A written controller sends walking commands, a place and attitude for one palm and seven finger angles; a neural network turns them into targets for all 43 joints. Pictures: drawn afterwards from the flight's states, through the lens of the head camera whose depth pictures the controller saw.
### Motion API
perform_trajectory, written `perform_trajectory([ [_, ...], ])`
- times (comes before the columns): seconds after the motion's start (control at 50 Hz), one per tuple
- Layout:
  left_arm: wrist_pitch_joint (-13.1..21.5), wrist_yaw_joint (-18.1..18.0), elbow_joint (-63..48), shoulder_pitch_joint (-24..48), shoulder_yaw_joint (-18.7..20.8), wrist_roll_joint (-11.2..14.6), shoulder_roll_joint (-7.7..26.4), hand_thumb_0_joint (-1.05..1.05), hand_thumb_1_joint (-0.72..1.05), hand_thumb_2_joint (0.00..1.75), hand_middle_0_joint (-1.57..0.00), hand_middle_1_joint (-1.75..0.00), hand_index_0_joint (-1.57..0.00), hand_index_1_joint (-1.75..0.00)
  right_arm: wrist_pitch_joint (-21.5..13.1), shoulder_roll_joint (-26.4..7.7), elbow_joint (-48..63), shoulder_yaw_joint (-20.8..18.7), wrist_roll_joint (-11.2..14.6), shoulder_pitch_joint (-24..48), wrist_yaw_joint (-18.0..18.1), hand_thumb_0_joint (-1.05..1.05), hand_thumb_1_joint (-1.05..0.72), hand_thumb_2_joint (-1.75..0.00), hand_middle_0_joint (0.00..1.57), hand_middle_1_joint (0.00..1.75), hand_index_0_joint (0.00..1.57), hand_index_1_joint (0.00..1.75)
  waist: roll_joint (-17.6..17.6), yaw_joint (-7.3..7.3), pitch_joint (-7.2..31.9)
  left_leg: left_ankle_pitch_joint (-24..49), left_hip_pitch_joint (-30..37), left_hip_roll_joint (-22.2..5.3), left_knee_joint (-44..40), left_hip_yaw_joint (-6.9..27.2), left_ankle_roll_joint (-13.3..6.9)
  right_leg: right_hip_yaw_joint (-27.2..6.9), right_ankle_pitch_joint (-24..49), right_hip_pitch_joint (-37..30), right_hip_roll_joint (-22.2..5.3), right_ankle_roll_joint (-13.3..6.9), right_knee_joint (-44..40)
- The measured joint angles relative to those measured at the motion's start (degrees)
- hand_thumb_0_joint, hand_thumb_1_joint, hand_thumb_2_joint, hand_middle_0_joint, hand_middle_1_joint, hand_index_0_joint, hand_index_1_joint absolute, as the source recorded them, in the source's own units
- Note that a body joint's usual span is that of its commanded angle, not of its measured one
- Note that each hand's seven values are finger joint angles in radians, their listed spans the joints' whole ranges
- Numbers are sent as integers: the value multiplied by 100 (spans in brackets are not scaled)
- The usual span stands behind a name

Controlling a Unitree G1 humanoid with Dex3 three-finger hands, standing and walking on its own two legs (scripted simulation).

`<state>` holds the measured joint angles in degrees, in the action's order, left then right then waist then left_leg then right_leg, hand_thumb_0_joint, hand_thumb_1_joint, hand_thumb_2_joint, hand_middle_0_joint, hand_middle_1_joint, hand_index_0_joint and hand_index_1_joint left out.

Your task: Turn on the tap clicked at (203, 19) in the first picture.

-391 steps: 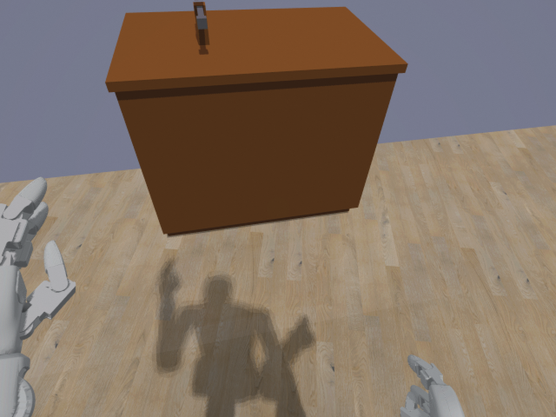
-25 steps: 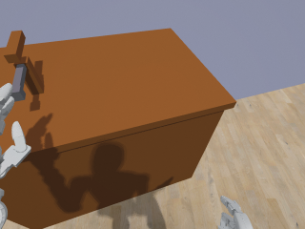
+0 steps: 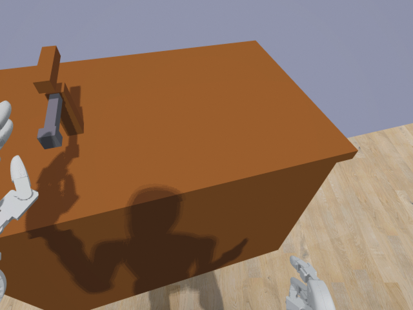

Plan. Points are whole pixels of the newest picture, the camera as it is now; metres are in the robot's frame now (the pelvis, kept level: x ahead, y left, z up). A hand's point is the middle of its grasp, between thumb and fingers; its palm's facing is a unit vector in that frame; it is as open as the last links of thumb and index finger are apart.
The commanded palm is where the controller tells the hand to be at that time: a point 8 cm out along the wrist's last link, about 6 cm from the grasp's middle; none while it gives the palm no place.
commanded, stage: come to a stop and stand still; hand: left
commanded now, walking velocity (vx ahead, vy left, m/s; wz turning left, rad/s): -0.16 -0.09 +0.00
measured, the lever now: (50, 137) +0.36 +0.31 +0.15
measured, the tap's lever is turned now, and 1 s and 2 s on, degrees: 0 0 0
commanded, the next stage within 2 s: none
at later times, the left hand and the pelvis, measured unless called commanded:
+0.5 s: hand (33, 165) +0.26 +0.26 +0.20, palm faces +0.39 -0.78 -0.49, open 7.4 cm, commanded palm +0.19 +0.28 +0.20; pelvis +0.03 +0.00 +0.02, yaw +0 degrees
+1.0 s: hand out of the picture +0.20 +0.29 +0.18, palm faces +0.41 -0.85 -0.32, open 7.4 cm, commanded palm +0.14 +0.31 +0.20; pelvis -0.03 +0.04 +0.02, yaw -2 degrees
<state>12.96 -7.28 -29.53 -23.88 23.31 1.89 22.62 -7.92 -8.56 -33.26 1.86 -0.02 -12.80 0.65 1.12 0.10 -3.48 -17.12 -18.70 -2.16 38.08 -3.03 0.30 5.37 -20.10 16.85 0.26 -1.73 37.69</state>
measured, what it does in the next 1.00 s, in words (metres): stands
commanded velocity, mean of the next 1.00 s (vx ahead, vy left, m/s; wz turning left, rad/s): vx -0.04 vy -0.03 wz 0.00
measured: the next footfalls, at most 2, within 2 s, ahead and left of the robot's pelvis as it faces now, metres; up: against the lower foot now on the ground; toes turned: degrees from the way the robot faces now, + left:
none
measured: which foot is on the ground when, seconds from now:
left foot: down 0.00-1.00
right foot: down 0.00-1.00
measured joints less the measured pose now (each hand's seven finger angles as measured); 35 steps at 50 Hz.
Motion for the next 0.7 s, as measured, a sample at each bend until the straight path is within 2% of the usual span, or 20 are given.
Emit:
perform_trajectory([
  [0.04, -29, 27, 45, -49, -134, -14, -79, 2, 89, 90, -20, -30, -21, -30, 72, -57, -81, 30, -17, -4, -11, 2, -91, -90, 20, 30, 20, 29, -200, 4, 50, -396, -128, -19, 456, 96, -20, 72, 204, -79, 61, -155, -50],
  [0.08, -77, 42, 143, -19, -257, 13, -180, 2, 89, 90, -21, -30, -22, -30, 148, -109, -214, 28, -5, -10, -31, 2, -91, -90, 20, 30, 20, 30, -233, 65, 81, -595, -310, 52, 1089, 132, 31, 70, 116, -198, 37, -167, -155],
  [0.1, -103, 31, 187, -5, -277, 22, -223, 2, 88, 90, -21, -30, -22, -30, 181, -134, -274, 42, 1, 2, -31, 2, -91, -90, 20, 30, 20, 30, -200, 106, 73, -647, -320, 72, 1138, 109, 43, 35, 108, -259, 11, -147, -231],
  [0.12, -123, 6, 223, 6, -276, 25, -254, 2, 88, 90, -21, -30, -22, -30, 208, -158, -314, 61, -7, 20, -19, 2, -91, -90, 20, 30, 20, 30, -159, 130, 53, -596, -264, 74, 942, 77, 46, 1, 118, -314, -16, -119, -299],
  [0.18, -188, -61, 229, 48, -250, 61, -302, 2, 88, 90, -21, -30, -22, -30, 217, -264, -268, 52, -35, 33, 57, 2, -91, -90, 20, 30, 20, 30, -159, 136, -13, 352, 180, 31, -287, 87, 29, -13, 60, -399, -19, -5, -273],
  [0.22, -248, -81, 246, 132, -232, 95, -261, 2, 88, 90, -21, -30, -22, -30, 229, -209, -299, -10, -13, 119, 127, 2, -91, -90, 20, 30, 20, 30, 15, 181, -78, 188, 315, 120, -400, -28, -59, -141, -10, -400, -107, 70, -165],
  [0.28, -371, -69, 256, 234, -247, 89, -213, 2, 89, 90, -20, -30, -21, -30, 164, -110, -185, -53, -70, 174, 140, 2, -91, -90, 20, 30, 20, 29, 166, 137, -99, 276, 424, 207, -711, -50, -112, -393, -264, -314, -55, 151, 59],
  [0.32, -402, -69, 125, 208, -251, 72, -172, 2, 89, 90, -20, -30, -21, -30, 79, -72, -77, -41, -86, 212, 95, 2, -91, -90, 20, 30, 20, 29, 177, 99, -115, 410, 461, 187, -911, -20, -94, -412, -205, -322, 6, 146, -97],
  [0.36, -372, -65, -46, 77, -227, 65, -101, 2, 89, 90, -20, -30, -21, -30, 29, -49, 47, -11, -80, 247, 46, 2, -91, -90, 20, 30, 20, 29, 174, 73, -105, 456, 443, 142, -971, -23, -53, -378, 138, -431, 34, 146, -595],
  [0.4, -332, -38, -119, -46, -220, 56, -60, 2, 89, 90, -20, -30, -21, -30, 35, -70, 120, 11, -62, 296, 28, 2, -91, -90, 20, 30, 20, 29, 67, 39, -104, 422, 396, 36, -905, 15, 1, -311, 572, -548, 128, 44, -955],
  [0.46, -341, -8, -78, -224, -269, 119, -69, 2, 89, 90, -20, -30, -21, -30, 121, -145, 139, 7, -21, 308, 57, 2, -91, -90, 20, 30, 20, 29, -122, 22, 27, 419, 320, -107, -899, 79, 72, -260, 599, -587, 283, -103, -1186],
  [0.48, -373, 144, 32, 39, -208, -72, 102, 2, 89, 90, -21, -30, -22, -30, 55, -159, 140, -74, -67, 237, 91, 2, -91, -90, 20, 30, 20, 29, -139, 139, 6, 479, 283, -145, -878, 76, 70, -241, 621, -603, 318, -119, -1251],
  [0.5, -302, 274, 293, 527, -87, -137, 398, 2, 88, 90, -21, -30, -22, -30, 11, -176, 108, -132, -21, 194, 127, 1, -91, -90, 20, 30, 20, 29, -98, 269, -67, 583, 283, -142, -922, 76, 69, -216, 639, -580, 312, -136, -1238],
  [0.54, -229, 313, 868, 1380, 219, -88, 725, 2, 88, 90, -21, -31, -22, -31, 55, -282, 32, -178, 18, 274, 67, 1, -91, -90, 20, 30, 20, 29, -39, 429, -217, 621, 310, -104, -1010, 14, 90, -255, 597, -411, 261, -154, -972],
  [0.56, -265, 281, 1030, 1573, 374, -23, 728, 2, 88, 90, -21, -31, -22, -30, 100, -357, 30, -189, 46, 351, 0, 1, -91, -90, 20, 30, 20, 29, -57, 422, -270, 618, 305, -96, -990, -42, 90, -304, 569, -320, 242, -110, -815],
  [0.6, -376, 205, 1055, 1488, 502, 100, 523, 2, 88, 90, -21, -30, -22, -30, 180, -496, 124, -244, 137, 439, -145, 2, -91, -90, 20, 30, 20, 29, -171, 287, -298, 595, 276, -88, -895, -132, 63, -388, 520, -226, 220, -19, -631],
  [0.66, -488, 227, 676, 700, 109, 136, 16, 2, 89, 90, -20, -30, -21, -30, 264, -629, 301, -326, 223, 409, -219, 2, -91, -90, 20, 30, 20, 29, -406, 3, -238, 538, 224, -131, -728, -142, 10, -400, 560, -264, 263, -96, -668],
  [0.7, -479, 301, 441, 126, -257, 130, -151, 2, 89, 90, -20, -30, -21, -30, 314, -607, 315, -338, 231, 338, -142, 2, -91, -90, 20, 30, 20, 29, -365, -113, -172, 282, 173, -50, -571, -33, -35, -414, 607, -256, 257, -102, -692],
])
